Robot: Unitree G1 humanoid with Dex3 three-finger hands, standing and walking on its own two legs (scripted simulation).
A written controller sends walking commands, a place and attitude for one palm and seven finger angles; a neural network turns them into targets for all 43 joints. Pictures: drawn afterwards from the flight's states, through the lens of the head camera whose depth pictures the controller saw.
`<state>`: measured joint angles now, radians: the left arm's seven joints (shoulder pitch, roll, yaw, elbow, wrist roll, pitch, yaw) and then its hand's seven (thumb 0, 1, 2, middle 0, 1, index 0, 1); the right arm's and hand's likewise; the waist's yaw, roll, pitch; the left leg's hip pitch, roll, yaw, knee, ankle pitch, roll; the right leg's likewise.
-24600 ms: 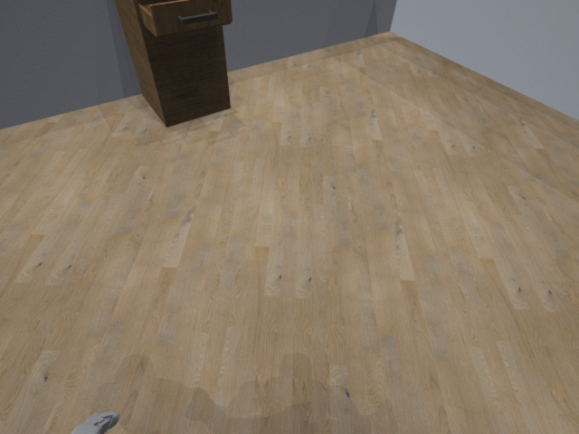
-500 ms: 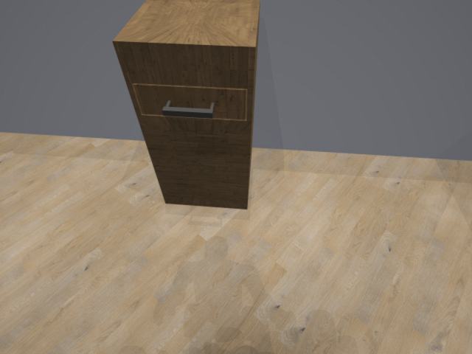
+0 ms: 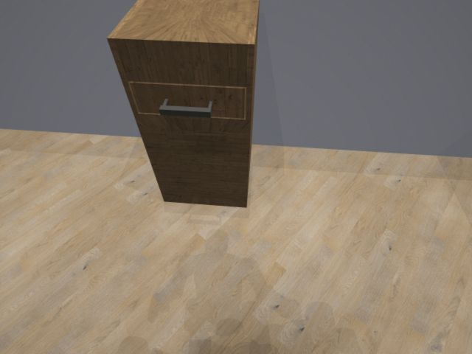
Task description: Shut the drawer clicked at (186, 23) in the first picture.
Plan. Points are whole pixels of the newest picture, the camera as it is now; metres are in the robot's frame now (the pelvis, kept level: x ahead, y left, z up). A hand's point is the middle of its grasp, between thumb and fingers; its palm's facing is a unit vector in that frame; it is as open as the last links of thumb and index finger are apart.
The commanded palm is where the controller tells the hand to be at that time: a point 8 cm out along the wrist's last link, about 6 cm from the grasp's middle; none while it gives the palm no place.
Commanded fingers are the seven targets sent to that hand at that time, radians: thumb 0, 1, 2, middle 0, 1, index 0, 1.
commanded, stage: look to check the result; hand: left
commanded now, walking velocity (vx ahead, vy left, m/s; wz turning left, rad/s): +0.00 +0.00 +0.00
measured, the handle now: (187, 107) +0.86 +0.22 -0.13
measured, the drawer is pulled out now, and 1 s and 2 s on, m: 0.00 0.00 0.00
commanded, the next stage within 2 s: stand and wait in 0.12 s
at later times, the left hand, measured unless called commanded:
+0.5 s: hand out of the picture +0.09 +0.24 -0.16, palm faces -0.04 -0.94 -0.33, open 7.4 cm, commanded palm none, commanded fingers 0.00 0.90 0.90 -0.20 -0.30 -0.20 -0.30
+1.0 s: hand out of the picture +0.10 +0.24 -0.16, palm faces -0.04 -0.95 -0.32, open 7.4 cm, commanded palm none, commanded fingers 0.00 0.90 0.90 -0.20 -0.30 -0.20 -0.30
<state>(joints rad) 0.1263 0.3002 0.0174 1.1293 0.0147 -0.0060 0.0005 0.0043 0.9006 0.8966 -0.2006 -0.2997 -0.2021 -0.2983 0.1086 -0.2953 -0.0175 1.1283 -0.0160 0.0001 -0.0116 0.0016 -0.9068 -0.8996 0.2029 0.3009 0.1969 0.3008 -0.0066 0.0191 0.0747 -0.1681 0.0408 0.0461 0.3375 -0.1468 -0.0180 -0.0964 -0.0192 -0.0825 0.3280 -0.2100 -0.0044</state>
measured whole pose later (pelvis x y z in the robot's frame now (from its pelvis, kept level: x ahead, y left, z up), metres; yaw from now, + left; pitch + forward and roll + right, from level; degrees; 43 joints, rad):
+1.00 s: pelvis +0.02 +0.00 +0.00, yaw -1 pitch -1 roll +0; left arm 0.12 0.31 0.01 1.12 0.01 -0.01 0.00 0.00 0.90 0.90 -0.20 -0.30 -0.20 -0.30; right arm 0.11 -0.31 -0.01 1.13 -0.01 -0.01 -0.01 0.00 -0.91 -0.90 0.20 0.30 0.20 0.30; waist -0.01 0.01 0.06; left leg -0.12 0.04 0.06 0.30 -0.16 -0.02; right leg -0.05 -0.02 -0.07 0.29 -0.22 0.00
